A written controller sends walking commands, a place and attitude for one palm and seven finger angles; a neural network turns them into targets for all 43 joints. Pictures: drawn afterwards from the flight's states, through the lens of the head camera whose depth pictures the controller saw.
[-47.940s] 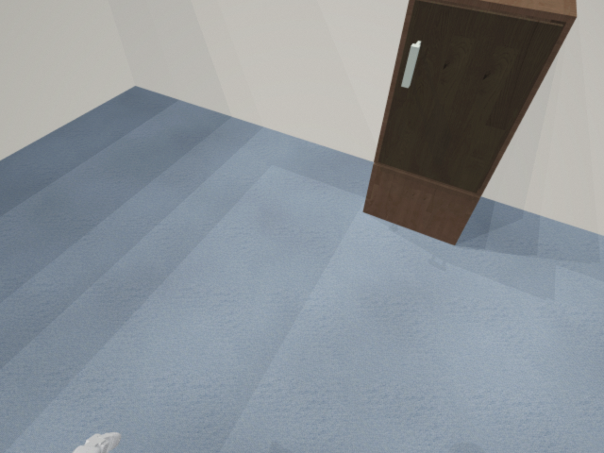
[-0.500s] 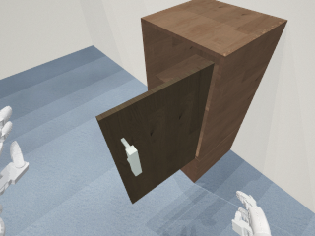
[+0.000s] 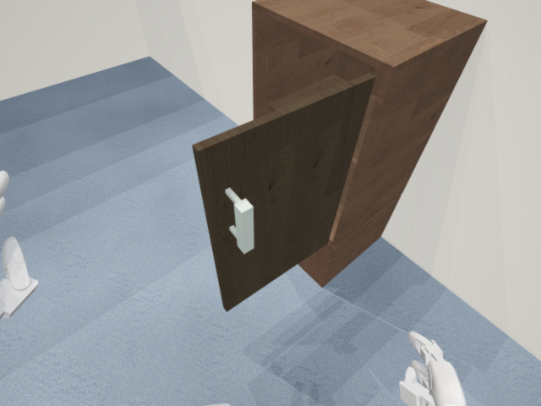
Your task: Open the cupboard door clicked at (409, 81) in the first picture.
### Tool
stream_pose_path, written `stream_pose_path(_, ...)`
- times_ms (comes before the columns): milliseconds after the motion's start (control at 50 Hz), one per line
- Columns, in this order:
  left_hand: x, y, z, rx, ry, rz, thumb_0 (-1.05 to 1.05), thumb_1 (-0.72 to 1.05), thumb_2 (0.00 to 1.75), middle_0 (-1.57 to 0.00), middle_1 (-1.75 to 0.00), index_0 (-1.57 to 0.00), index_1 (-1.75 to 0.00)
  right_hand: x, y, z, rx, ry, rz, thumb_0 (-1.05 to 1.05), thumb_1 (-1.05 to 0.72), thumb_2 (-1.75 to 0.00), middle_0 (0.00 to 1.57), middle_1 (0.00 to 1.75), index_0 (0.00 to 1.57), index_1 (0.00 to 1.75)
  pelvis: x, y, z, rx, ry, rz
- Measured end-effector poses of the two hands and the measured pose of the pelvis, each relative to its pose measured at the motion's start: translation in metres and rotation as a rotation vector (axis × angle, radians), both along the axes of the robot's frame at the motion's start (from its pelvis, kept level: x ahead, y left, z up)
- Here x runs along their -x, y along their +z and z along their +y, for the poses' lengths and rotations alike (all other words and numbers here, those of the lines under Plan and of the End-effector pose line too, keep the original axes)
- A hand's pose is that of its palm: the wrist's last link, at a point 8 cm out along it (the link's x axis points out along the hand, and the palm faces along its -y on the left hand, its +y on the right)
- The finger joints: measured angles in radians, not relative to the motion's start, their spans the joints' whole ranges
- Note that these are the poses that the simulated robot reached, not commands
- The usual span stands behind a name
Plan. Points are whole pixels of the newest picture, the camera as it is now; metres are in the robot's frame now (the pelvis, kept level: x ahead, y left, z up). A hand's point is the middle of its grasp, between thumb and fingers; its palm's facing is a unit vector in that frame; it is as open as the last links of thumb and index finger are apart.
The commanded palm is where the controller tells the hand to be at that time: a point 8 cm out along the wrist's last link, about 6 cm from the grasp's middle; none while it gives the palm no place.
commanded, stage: step back with the hand held close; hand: left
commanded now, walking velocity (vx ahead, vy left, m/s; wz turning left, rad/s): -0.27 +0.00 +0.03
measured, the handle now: (238, 220) +0.43 +0.09 -0.01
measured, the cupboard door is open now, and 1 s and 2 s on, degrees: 86 86 86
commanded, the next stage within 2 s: stop stepping back and stand still in 0.38 s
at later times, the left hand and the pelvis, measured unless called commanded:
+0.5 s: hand out of the picture +0.03 +0.27 +0.19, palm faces +0.61 -0.64 -0.47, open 7.4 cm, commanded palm -0.05 +0.29 +0.19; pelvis -0.13 -0.03 -0.03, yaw +10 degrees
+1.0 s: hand out of the picture -0.03 +0.20 +0.18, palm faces +0.29 -0.75 -0.59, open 7.4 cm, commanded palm -0.08 +0.26 +0.19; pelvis -0.23 -0.04 +0.00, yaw -1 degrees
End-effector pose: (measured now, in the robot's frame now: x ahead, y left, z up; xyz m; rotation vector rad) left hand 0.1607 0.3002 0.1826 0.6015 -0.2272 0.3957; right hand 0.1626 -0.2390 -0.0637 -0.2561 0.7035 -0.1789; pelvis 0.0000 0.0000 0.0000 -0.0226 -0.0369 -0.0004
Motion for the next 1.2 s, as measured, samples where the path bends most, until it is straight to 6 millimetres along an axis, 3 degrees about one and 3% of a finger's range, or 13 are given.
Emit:
stream_pose_path(220, 0.080, 0.009, 0.002, -0.049, 0.073, -0.099, 0.01, 0.89, 0.90, -0.21, -0.30, -0.22, -0.30, 0.035, -0.018, 0.006, 0.010, 0.109, 0.032, 0.02, -0.90, -0.90, 0.20, 0.30, 0.21, 0.30, 0.048, -0.011, -0.007, -0.010, 0.086, -0.007)
stream_pose_path(320, 0.098, 0.007, 0.007, -0.030, 0.057, -0.119, 0.01, 0.89, 0.90, -0.21, -0.30, -0.22, -0.30, 0.058, -0.020, 0.010, 0.028, 0.103, 0.023, 0.02, -0.90, -0.90, 0.20, 0.30, 0.21, 0.30, 0.078, -0.014, -0.001, 0.021, 0.092, -0.009)
stream_pose_path(380, 0.112, 0.016, 0.008, -0.055, 0.053, -0.155, 0.01, 0.89, 0.90, -0.21, -0.30, -0.22, -0.30, 0.074, -0.022, 0.016, 0.008, 0.118, 0.020, 0.02, -0.90, -0.90, 0.20, 0.30, 0.21, 0.30, 0.097, -0.014, -0.009, 0.062, 0.159, -0.009)
stream_pose_path(460, 0.156, 0.029, 0.002, -0.101, 0.077, -0.228, 0.01, 0.89, 0.90, -0.21, -0.30, -0.22, -0.30, 0.088, -0.027, 0.023, -0.043, 0.161, 0.004, 0.02, -0.90, -0.90, 0.20, 0.30, 0.21, 0.30, 0.116, -0.022, -0.021, 0.049, 0.191, 0.015)
stream_pose_path(540, 0.204, 0.016, -0.007, -0.127, 0.138, -0.190, 0.01, 0.89, 0.90, -0.21, -0.30, -0.21, -0.30, 0.092, -0.039, 0.025, -0.084, 0.212, -0.050, 0.02, -0.90, -0.90, 0.20, 0.30, 0.21, 0.30, 0.147, -0.037, -0.029, -0.014, 0.148, 0.042)
stream_pose_path(600, 0.224, 0.010, -0.007, -0.054, 0.171, -0.142, 0.01, 0.89, 0.90, -0.21, -0.30, -0.22, -0.30, 0.110, -0.038, 0.026, -0.066, 0.252, 0.013, 0.02, -0.90, -0.90, 0.20, 0.30, 0.21, 0.30, 0.159, -0.023, -0.022, -0.024, 0.126, 0.028)
stream_pose_path(680, 0.226, 0.015, 0.002, 0.022, 0.174, -0.157, 0.01, 0.89, 0.90, -0.21, -0.30, -0.22, -0.30, 0.139, -0.013, 0.027, -0.033, 0.224, 0.031, 0.02, -0.90, -0.90, 0.20, 0.30, 0.21, 0.30, 0.165, -0.002, -0.017, -0.060, 0.086, 0.049)
stream_pose_path(780, 0.198, 0.008, 0.011, 0.062, 0.103, -0.178, 0.01, 0.89, 0.90, -0.21, -0.30, -0.21, -0.30, 0.166, -0.002, 0.019, -0.014, 0.148, -0.055, 0.02, -0.90, -0.90, 0.20, 0.30, 0.21, 0.30, 0.194, -0.004, -0.010, -0.048, 0.080, 0.039)
stream_pose_path(880, 0.194, 0.006, -0.021, 0.040, -0.049, -0.049, 0.01, 0.90, 0.90, -0.21, -0.30, -0.21, -0.30, 0.216, 0.010, 0.003, -0.056, 0.054, -0.071, 0.02, -0.90, -0.90, 0.20, 0.30, 0.21, 0.30, 0.217, 0.005, -0.020, -0.043, 0.019, 0.022)
stream_pose_path(940, 0.208, 0.013, -0.050, -0.012, -0.143, -0.001, 0.01, 0.89, 0.90, -0.21, -0.30, -0.21, -0.30, 0.248, 0.005, -0.014, -0.061, -0.003, -0.036, 0.01, -0.90, -0.90, 0.20, 0.30, 0.21, 0.30, 0.224, 0.006, -0.030, -0.043, -0.008, 0.030)
stream_pose_path(1000, 0.222, 0.021, -0.066, -0.101, -0.157, 0.020, 0.01, 0.89, 0.90, -0.21, -0.30, -0.22, -0.30, 0.272, -0.012, -0.036, -0.057, -0.048, 0.028, 0.01, -0.90, -0.90, 0.20, 0.30, 0.21, 0.30, 0.228, 0.001, -0.042, -0.061, -0.012, 0.044)
stream_pose_path(1080, 0.232, 0.029, -0.070, -0.121, -0.086, 0.000, 0.01, 0.89, 0.90, -0.22, -0.30, -0.22, -0.30, 0.298, -0.033, -0.064, -0.045, -0.066, 0.154, 0.01, -0.90, -0.90, 0.20, 0.30, 0.21, 0.30, 0.237, 0.002, -0.055, -0.073, -0.032, 0.034)
stream_pose_path(1200, 0.230, 0.024, -0.071, -0.031, 0.028, 0.003, 0.01, 0.89, 0.90, -0.21, -0.30, -0.22, -0.30, 0.314, -0.033, -0.093, -0.070, -0.132, 0.152, 0.02, -0.90, -0.90, 0.20, 0.30, 0.21, 0.30, 0.238, 0.014, -0.067, -0.104, -0.050, 0.019)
